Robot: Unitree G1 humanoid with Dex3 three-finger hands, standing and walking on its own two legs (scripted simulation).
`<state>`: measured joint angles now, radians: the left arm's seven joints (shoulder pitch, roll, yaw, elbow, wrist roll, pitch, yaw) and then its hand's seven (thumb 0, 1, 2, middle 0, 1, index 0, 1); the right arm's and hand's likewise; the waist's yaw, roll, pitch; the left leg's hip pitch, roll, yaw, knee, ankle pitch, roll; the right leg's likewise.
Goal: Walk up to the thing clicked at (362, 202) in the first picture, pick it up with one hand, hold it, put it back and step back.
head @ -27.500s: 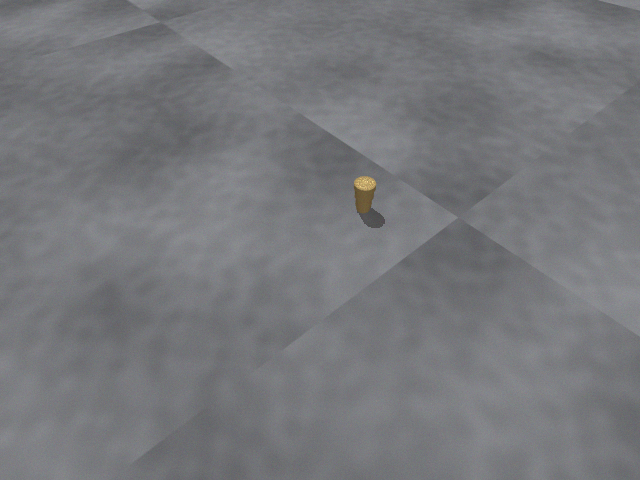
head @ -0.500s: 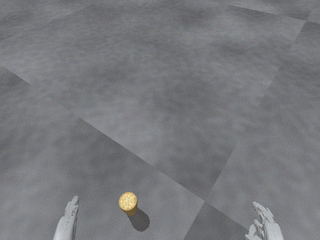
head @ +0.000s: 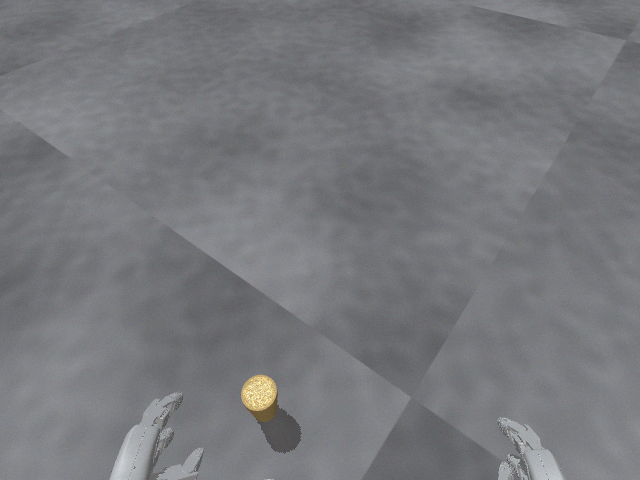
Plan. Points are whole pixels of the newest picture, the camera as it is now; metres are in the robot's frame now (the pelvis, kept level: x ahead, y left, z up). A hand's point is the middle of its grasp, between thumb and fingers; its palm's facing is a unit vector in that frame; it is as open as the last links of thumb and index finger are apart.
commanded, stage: stand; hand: left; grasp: from the side
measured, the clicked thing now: (262, 402) +0.44 +0.20 -0.65
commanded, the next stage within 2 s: none
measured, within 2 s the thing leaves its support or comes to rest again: neither
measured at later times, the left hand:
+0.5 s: hand out of the picture +0.05 +0.26 -0.11, palm faces -0.02 -0.94 -0.35, open 7.4 cm
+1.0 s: hand out of the picture +0.06 +0.25 -0.10, palm faces -0.03 -0.94 -0.35, open 7.4 cm
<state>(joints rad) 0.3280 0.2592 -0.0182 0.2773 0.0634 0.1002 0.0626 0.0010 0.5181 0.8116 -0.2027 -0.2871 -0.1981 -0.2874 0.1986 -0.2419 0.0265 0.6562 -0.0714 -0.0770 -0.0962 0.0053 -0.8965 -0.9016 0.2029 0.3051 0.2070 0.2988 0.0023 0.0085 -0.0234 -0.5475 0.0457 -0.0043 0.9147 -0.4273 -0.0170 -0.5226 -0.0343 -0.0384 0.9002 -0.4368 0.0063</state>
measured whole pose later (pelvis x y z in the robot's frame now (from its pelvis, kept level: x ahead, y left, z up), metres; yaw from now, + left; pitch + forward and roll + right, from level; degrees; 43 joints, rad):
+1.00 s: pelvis +0.00 +0.00 +0.05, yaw -1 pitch -3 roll +0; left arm 0.13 0.32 0.01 1.16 0.02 -0.02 0.01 0.01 0.91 0.90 -0.21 -0.30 -0.20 -0.30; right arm 0.14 -0.33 -0.01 1.14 -0.02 0.00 0.00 0.00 -0.90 -0.90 0.20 0.30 0.21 0.30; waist 0.00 0.02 0.06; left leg -0.14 0.03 0.03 0.36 -0.16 -0.02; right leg -0.13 -0.04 -0.03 0.36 -0.17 0.02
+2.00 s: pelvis +0.03 +0.00 +0.06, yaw -2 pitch -2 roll +0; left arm 0.10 0.33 0.01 1.15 0.02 -0.01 0.00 0.01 0.91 0.90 -0.21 -0.30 -0.20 -0.30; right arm 0.10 -0.34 0.00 1.15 -0.01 -0.01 0.00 0.00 -0.90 -0.90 0.20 0.30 0.21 0.30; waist 0.00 0.01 0.06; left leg -0.10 0.04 0.05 0.32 -0.18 -0.02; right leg -0.10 -0.03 -0.01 0.32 -0.18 0.02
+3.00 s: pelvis -0.16 +0.02 +0.04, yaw -6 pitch -2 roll +1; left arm 0.17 0.34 0.07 0.84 0.04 0.05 0.00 0.01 0.90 0.90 -0.21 -0.30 -0.21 -0.30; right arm 0.17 -0.41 -0.04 0.88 0.01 0.04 -0.02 0.00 -0.90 -0.90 0.20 0.30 0.21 0.30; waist 0.01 0.03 0.15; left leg -0.47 -0.12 -0.12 1.13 -0.48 -0.01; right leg -0.31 0.00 0.04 0.62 -0.29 -0.02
